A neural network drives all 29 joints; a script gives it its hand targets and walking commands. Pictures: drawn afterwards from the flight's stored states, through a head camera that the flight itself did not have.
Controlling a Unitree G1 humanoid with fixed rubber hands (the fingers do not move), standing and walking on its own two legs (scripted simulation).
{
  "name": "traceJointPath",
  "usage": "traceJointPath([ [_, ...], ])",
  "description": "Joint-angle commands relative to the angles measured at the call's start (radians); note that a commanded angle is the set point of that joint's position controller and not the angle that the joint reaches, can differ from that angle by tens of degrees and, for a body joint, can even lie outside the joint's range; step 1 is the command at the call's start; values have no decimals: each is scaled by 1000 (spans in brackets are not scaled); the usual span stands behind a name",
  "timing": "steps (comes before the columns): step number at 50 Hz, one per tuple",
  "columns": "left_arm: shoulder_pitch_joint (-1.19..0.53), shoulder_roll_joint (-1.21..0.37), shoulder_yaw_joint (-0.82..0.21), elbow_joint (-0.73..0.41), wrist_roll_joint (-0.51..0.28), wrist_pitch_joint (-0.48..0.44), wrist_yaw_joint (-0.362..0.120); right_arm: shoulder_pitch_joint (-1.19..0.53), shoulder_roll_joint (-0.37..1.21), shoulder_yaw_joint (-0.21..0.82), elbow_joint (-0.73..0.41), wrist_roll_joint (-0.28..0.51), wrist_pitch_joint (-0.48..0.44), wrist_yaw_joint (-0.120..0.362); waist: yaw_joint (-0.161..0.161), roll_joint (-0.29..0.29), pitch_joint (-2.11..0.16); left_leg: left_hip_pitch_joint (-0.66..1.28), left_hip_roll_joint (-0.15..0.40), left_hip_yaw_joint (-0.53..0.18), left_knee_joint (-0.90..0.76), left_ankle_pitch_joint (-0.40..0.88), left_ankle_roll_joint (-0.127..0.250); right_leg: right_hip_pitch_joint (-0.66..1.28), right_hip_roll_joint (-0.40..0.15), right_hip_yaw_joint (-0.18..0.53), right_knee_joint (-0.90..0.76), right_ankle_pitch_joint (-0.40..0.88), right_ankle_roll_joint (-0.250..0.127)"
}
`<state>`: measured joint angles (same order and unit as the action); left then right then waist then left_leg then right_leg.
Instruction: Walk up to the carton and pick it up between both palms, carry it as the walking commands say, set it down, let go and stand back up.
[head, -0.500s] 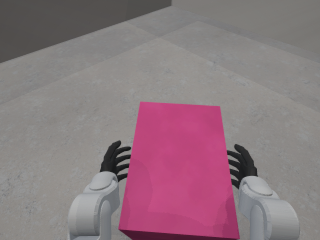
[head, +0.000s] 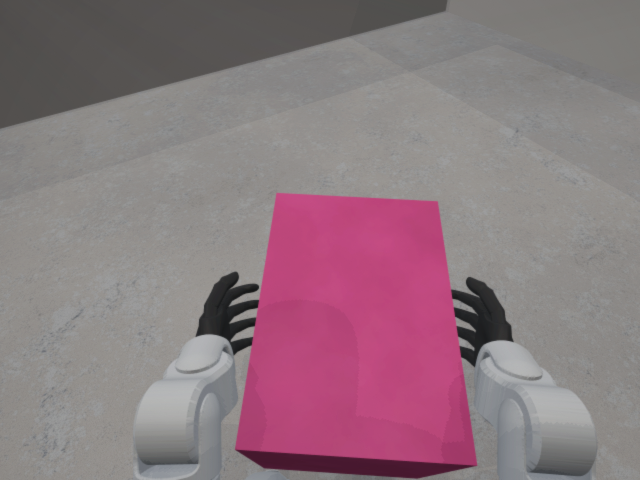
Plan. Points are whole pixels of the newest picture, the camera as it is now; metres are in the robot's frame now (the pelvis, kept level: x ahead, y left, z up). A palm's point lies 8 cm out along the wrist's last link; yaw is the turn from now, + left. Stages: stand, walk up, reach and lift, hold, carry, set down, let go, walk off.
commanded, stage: carry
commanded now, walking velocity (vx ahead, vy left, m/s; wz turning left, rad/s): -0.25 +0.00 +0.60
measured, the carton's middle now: (348, 338) +0.29 -0.01 +0.03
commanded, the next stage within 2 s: none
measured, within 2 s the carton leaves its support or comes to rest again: neither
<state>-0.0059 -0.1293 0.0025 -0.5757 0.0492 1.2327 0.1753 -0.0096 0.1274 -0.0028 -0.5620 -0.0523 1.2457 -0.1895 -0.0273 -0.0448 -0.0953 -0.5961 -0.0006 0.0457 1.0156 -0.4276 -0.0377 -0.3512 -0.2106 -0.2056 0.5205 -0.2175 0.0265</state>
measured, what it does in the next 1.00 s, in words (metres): walks backwards, turning left: left foot, then right foot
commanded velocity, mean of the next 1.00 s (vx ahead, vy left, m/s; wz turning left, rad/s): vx -0.25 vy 0.00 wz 0.60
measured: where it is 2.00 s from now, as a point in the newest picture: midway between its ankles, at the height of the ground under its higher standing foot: outside the picture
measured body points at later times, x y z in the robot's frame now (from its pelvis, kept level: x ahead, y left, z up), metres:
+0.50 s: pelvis -0.14 +0.04 -0.01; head -0.12 +0.03 +0.44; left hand +0.06 +0.26 +0.08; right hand +0.15 -0.02 +0.07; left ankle -0.10 +0.18 -0.70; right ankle -0.08 -0.06 -0.74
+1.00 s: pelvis -0.30 +0.03 -0.01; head -0.28 +0.06 +0.44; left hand -0.18 +0.31 +0.07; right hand +0.00 +0.09 +0.07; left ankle -0.28 +0.20 -0.74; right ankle -0.24 -0.07 -0.71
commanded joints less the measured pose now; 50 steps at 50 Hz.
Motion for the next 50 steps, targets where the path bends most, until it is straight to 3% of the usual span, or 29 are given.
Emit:
traceJointPath([
  [1, -284, -777, -520, -67, -266, -11, -143, -385, 843, 618, -104, 327, -14, 154, 24, -216, -139, 51, 34, 57, -145, -38, -4, 148, -202, 66, -92, 414, -66],
  [4, -252, -775, -529, -69, -260, -10, -139, -360, 831, 614, -95, 326, -4, 156, 39, -275, -156, 87, 33, 78, -302, -42, 7, 214, -230, 70, -28, 525, -61],
  [6, -245, -782, -545, -68, -262, -12, -137, -337, 831, 605, -78, 328, -5, 162, 29, -214, -178, 205, 33, 67, -523, 113, 30, 172, -191, 8, 131, 510, -1],
  [7, -244, -778, -555, -65, -264, -13, -138, -324, 822, 594, -69, 323, -9, 165, 30, -106, -174, 318, 61, 11, -601, 295, 45, 53, -147, -3, 229, 336, 31],
  [8, -265, -775, -574, -76, -273, -12, -138, -310, 804, 577, -65, 311, -13, 166, 28, 101, -173, 492, 230, -221, -581, 758, 98, -198, -74, 11, 362, -191, 70],
  [9, -293, -784, -606, -106, -285, -10, -142, -313, 806, 554, -48, 301, -23, 171, 30, 396, -199, 501, 427, -501, -543, 1092, 226, -349, 40, 58, 518, -509, 100],
  [10, -322, -812, -616, -80, -281, -11, -149, -350, 825, 561, -67, 302, -26, 178, 37, 341, -219, 446, 382, -405, -533, 1072, 233, -297, 38, 163, 624, -455, 80],
  [12, -423, -924, -681, -146, -355, -35, -174, -385, 892, 553, -106, 301, -56, 194, 43, 281, -232, 370, 291, -259, -555, 690, 177, -270, 47, 175, 625, -309, 54],
  [15, -454, -961, -704, -169, -387, -54, -183, -358, 918, 537, -114, 282, -85, 189, 39, 274, -263, 319, 244, -239, -624, 423, 151, -165, 96, 154, 515, -224, 26],
  [18, -391, -930, -673, -120, -373, -46, -182, -317, 875, 541, -109, 265, -83, 177, 27, 260, -270, 287, 224, -291, -697, 316, 139, -26, 159, 136, 253, -221, 5],
  [20, -348, -906, -637, -83, -357, -35, -183, -308, 854, 557, -105, 267, -72, 171, 32, 226, -266, 259, 188, -289, -683, 295, 117, 100, 155, 131, -10, -147, -9],
  [21, -329, -885, -611, -56, -343, -29, -185, -305, 842, 563, -95, 265, -64, 168, 38, 108, -258, 181, 136, -249, -592, 252, 85, 203, 69, 229, -188, -111, -29],
  [22, -304, -860, -585, -14, -319, -24, -187, -299, 824, 563, -91, 256, -53, 169, 52, -200, -226, -21, -21, -112, -381, 35, 31, 252, -191, 510, -293, -64, -140],
  [23, -312, -876, -574, -13, -312, -29, -188, -365, 836, 587, -134, 280, -46, 176, 48, -344, -144, -152, -65, 6, -82, -198, 5, 158, -397, 584, -312, 209, -249],
  [24, -323, -878, -554, -28, -305, -33, -187, -421, 878, 620, -136, 313, -47, 180, 35, -180, -116, -122, -23, -23, 110, -168, 1, 125, -355, 481, -248, 306, -241],
  [25, -309, -871, -535, -12, -287, -33, -190, -434, 890, 633, -121, 324, -46, 183, 28, -97, -123, -68, -11, -58, 192, -91, 4, 78, -286, 360, -217, 255, -196],
  [26, -307, -877, -534, -10, -284, -36, -193, -446, 907, 646, -126, 332, -47, 188, 17, -100, -117, -36, 7, -81, 224, -3, 4, 52, -212, 249, -199, 172, -149],
  [28, -325, -849, -520, -33, -277, -34, -191, -464, 916, 664, -126, 348, -37, 187, 2, -145, -119, 16, 9, -52, 125, 52, -3, 70, -120, 116, -142, 187, -82],
  [33, -278, -793, -505, -18, -246, -5, -166, -416, 862, 624, -66, 331, 5, 175, 32, -235, -139, 84, 20, 51, -263, -42, 8, 179, -193, 157, -95, 438, -103],
  [35, -277, -805, -519, -18, -249, 0, -160, -393, 858, 607, -53, 330, 13, 178, 28, -228, -170, 175, 1, 63, -437, 27, 24, 174, -185, 136, 10, 487, -71],
  [36, -275, -810, -528, -13, -253, 1, -158, -384, 855, 594, -44, 325, 13, 181, 26, -148, -177, 265, 15, 39, -594, 153, 33, 118, -148, 84, 121, 437, -31],
  [37, -285, -808, -540, -9, -258, 3, -156, -366, 843, 576, -27, 314, 13, 184, 28, -38, -176, 388, 77, -59, -638, 312, 52, -34, -108, 77, 216, 214, 6],
  [38, -296, -804, -554, -15, -260, 6, -155, -359, 815, 560, -21, 304, 14, 185, 36, 211, -158, 498, 311, -375, -665, 688, 120, -268, -3, 68, 374, -312, 63],
  [39, -340, -846, -594, -44, -280, 6, -162, -381, 853, 552, -25, 304, -1, 197, 24, 428, -177, 433, 452, -530, -617, 1015, 257, -327, 86, 124, 598, -481, 88],
  [40, -395, -893, -614, -33, -294, 1, -169, -435, 878, 556, -61, 311, -7, 204, 31, 329, -191, 397, 382, -406, -598, 949, 250, -286, 69, 203, 724, -413, 76],
  [41, -416, -944, -643, -54, -321, -9, -182, -427, 908, 550, -67, 306, -18, 211, 41, 268, -196, 337, 320, -313, -603, 746, 200, -271, 68, 206, 744, -332, 62],
  [43, -484, -1017, -686, -116, -375, -33, -198, -430, 971, 536, -90, 303, -47, 216, 35, 264, -205, 332, 241, -225, -611, 558, 155, -251, 83, 189, 709, -209, 48],
  [45, -470, -1011, -691, -128, -384, -45, -196, -391, 961, 527, -104, 290, -65, 207, 30, 255, -230, 344, 220, -245, -644, 444, 132, -189, 118, 167, 582, -209, 39],
  [50, -386, -963, -650, -65, -367, -27, -189, -319, 894, 532, -93, 265, -52, 190, 17, 269, -267, 345, 214, -346, -743, 397, 113, 25, 204, 137, 159, -251, 19],
])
